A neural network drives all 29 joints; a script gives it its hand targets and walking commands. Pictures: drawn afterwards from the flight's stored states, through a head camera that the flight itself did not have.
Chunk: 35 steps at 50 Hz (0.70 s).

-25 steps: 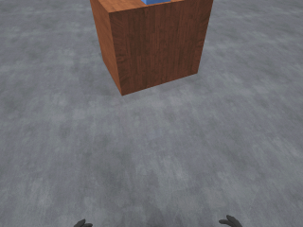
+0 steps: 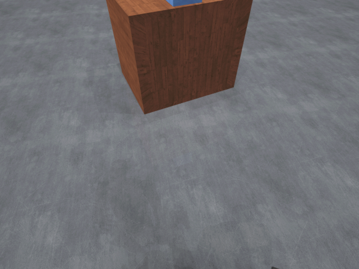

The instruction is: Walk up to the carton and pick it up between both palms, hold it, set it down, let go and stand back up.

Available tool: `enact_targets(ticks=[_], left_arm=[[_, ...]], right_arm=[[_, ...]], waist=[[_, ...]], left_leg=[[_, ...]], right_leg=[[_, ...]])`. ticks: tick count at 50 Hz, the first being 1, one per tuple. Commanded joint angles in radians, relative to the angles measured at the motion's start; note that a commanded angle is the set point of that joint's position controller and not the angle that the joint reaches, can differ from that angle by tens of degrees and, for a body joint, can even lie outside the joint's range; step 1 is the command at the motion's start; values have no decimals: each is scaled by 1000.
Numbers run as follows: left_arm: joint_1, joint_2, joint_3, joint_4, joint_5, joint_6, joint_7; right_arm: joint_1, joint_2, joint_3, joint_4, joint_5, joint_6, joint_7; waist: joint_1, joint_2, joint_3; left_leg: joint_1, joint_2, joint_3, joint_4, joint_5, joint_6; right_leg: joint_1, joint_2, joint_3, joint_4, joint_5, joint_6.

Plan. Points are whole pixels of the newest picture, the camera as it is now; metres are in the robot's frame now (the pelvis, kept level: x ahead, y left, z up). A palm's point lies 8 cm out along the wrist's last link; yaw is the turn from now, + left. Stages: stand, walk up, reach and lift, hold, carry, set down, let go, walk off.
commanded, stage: stand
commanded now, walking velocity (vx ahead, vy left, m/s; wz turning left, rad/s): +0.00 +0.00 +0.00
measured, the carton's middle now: out of the picture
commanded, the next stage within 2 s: walk up in 1.58 s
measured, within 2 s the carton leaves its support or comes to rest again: neither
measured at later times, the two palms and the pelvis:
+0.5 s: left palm out of the picture +0.04 +0.23 -0.13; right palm out of the picture +0.04 -0.22 -0.13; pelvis +0.00 +0.00 +0.01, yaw +0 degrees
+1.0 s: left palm out of the picture -0.01 +0.22 -0.14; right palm out of the picture +0.00 -0.21 -0.13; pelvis +0.00 +0.01 +0.01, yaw +0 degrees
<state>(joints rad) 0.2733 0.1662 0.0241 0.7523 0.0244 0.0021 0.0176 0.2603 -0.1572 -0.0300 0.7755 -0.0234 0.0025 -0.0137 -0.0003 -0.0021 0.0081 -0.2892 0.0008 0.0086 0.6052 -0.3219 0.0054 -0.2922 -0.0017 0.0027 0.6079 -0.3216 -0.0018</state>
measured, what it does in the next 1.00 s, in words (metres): stands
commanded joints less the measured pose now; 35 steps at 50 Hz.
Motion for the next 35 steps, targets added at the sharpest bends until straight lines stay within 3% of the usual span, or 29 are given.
enact_targets(ticks=[1,35], left_arm=[[16,89,26,-46,-1,-17,6],[68,62,21,253,-11,-14,22]], right_arm=[[13,-94,-24,-49,1,-16,-6],[80,-72,-8,219,8,-16,-24]], waist=[[0,4,-21],[3,6,49]], left_leg=[[9,53,-74,-120,162,41],[78,69,-81,-217,189,43]], right_leg=[[15,-51,67,-119,165,-43],[79,-70,73,-217,186,-38]])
